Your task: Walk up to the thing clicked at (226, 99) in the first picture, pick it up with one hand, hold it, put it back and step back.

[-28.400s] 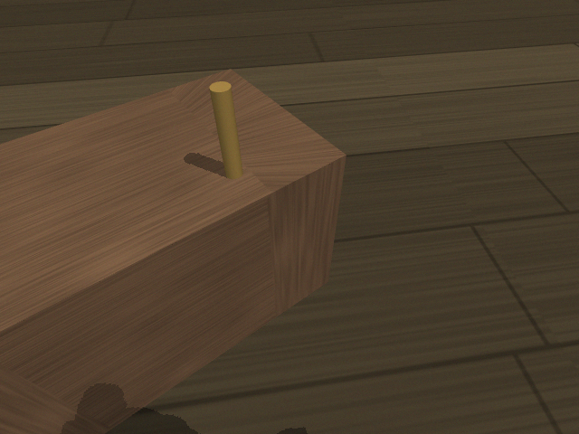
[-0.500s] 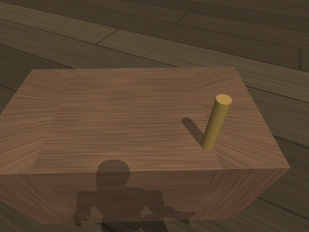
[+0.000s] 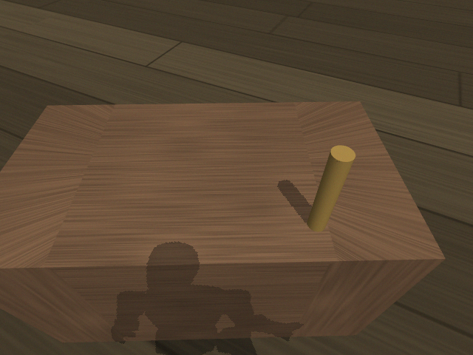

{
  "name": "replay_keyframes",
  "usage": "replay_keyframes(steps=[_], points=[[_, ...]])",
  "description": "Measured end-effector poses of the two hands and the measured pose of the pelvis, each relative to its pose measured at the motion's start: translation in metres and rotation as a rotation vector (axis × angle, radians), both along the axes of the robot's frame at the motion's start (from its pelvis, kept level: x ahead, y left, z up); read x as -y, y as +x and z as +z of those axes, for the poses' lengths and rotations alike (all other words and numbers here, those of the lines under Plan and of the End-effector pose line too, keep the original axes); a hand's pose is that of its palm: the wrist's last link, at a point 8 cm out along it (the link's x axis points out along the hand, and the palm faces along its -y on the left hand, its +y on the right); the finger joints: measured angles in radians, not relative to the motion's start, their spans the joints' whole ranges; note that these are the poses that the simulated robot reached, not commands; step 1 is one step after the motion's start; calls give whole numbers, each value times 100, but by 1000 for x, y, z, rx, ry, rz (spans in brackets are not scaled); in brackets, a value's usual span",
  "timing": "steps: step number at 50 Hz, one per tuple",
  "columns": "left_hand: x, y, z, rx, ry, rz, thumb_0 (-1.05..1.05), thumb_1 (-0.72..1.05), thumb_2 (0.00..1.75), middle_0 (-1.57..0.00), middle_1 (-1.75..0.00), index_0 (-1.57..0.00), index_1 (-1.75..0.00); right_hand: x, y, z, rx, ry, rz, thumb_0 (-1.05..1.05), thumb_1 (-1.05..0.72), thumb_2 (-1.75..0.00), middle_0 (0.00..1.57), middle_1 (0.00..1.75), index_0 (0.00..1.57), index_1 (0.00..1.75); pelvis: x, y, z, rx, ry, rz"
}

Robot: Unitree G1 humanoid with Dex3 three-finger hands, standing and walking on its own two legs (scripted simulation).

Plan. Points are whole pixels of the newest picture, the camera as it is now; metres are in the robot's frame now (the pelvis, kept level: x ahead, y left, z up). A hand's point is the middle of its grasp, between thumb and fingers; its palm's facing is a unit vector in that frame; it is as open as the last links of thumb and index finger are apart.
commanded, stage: stand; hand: right
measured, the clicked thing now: (327, 193) +0.44 -0.19 -0.01
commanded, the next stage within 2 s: step back in 0.66 s
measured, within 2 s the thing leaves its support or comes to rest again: neither
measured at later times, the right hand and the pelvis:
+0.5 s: hand out of the picture +0.07 -0.26 -0.16, palm faces -0.01 +0.94 -0.34, open 7.4 cm; pelvis +0.00 +0.00 +0.00, yaw +0 degrees
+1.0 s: hand out of the picture +0.04 -0.27 -0.17, palm faces +0.00 +0.92 -0.40, open 7.4 cm; pelvis -0.06 +0.01 -0.02, yaw +0 degrees
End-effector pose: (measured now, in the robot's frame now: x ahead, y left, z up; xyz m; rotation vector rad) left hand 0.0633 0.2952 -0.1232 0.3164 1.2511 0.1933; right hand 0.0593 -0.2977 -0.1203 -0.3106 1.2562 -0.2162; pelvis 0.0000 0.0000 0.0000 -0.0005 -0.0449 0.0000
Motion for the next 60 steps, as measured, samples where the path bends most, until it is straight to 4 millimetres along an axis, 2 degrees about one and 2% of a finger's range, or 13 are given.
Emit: replay_keyframes(steps=[33, 44, 50, 55, 60], points=[[0, 3, 3, 8, 7, 0, 0, 90, 90, -20, -30, -20, -30, 3, 3, -1, 5, 4, 2, 0, -90, -90, 21, 30, 21, 30, 3, 2, 0, -2, 1, 2], [-12, -3, -3, 42, 58, 5, 0, 90, 90, -20, -30, -20, -30, 24, -2, -11, 28, -29, -4, 0, -90, -90, 21, 30, 21, 30, 7, -34, -17, -11, -4, 5], [-23, -10, -8, 65, 60, -45, 0, 90, 90, -20, -30, -20, -30, 18, -24, -9, 29, -61, -2, 0, -90, -90, 20, 30, 20, 30, -11, -57, -22, -21, 5, 3], [-44, -5, -25, 134, 33, -49, 0, 90, 90, -20, -30, -20, -30, -2, -64, -8, -15, -111, 24, 0, -90, -90, 20, 30, 20, 30, -31, -77, -33, -26, 4, 18], [-50, -20, -24, 118, 14, -43, 0, 91, 90, -20, -30, -20, -30, -24, -105, 7, -65, -104, 7, 0, -90, -90, 21, 30, 21, 30, -40, -94, -20, -22, -20, 3]])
